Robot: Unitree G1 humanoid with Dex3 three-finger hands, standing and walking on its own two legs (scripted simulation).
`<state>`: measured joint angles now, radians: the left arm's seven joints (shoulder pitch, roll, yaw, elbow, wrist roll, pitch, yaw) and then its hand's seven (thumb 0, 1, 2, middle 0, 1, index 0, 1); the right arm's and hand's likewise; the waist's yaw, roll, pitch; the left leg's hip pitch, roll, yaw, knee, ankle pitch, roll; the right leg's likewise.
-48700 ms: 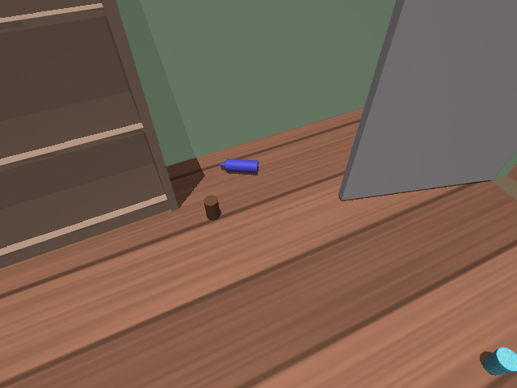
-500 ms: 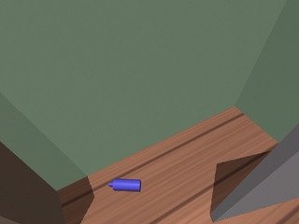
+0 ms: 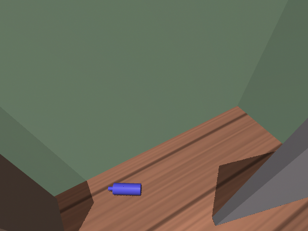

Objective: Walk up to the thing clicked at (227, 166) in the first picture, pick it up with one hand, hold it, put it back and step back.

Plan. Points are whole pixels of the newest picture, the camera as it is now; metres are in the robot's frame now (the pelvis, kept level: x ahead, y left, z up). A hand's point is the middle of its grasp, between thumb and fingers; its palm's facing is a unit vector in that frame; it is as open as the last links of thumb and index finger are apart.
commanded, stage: stand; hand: left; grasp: from above
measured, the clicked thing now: (124, 188) +0.47 +0.21 -0.74
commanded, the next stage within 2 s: step back in 1.24 s
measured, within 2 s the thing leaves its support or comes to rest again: neither
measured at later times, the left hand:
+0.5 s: hand out of the picture +0.09 +0.25 -0.15, palm faces +0.03 -0.94 -0.34, open 7.4 cm
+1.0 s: hand out of the picture +0.08 +0.24 -0.15, palm faces +0.00 -0.94 -0.34, open 7.4 cm
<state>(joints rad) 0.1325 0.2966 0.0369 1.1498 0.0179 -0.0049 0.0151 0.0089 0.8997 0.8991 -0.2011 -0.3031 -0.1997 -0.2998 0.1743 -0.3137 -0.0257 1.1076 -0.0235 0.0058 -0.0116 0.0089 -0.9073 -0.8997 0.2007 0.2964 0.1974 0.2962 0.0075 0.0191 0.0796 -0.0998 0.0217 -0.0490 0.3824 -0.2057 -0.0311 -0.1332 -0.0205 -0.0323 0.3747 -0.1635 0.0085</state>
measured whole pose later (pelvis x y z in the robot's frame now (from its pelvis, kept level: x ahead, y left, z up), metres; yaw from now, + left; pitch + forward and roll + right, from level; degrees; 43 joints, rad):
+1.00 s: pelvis +0.01 +0.00 +0.00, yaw -1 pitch -4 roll +0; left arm 0.12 0.32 0.03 1.15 0.01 -0.01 0.00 0.01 0.90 0.90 -0.20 -0.30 -0.20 -0.30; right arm 0.14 -0.34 -0.02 1.13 -0.02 0.00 0.00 0.01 -0.91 -0.90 0.20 0.30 0.20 0.30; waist 0.00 0.02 0.07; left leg -0.08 0.03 -0.04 0.33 -0.19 -0.04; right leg -0.13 -0.01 -0.02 0.35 -0.16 0.00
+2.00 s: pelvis -0.11 +0.06 -0.02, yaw -8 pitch -4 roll +0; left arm 0.14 0.36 0.07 0.89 0.03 0.05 0.01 0.01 0.90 0.90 -0.20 -0.30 -0.20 -0.30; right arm 0.11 -0.36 -0.06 0.89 -0.01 0.03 -0.02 0.01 -0.90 -0.90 0.21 0.30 0.20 0.30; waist -0.01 0.03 0.21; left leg -0.32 0.00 0.10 0.67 -0.29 0.06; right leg -0.24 0.06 0.05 0.66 -0.34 -0.02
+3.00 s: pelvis -0.42 +0.03 -0.02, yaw -6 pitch -1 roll +2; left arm 0.18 0.35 0.07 0.81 0.04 0.05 0.00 0.01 0.90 0.90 -0.20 -0.30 -0.20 -0.30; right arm 0.19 -0.41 -0.05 0.86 0.00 0.04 -0.03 0.01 -0.91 -0.90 0.20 0.30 0.20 0.30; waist 0.02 0.02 0.14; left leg -0.44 -0.10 -0.12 1.09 -0.48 -0.01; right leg -0.34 -0.01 0.04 0.62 -0.26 -0.02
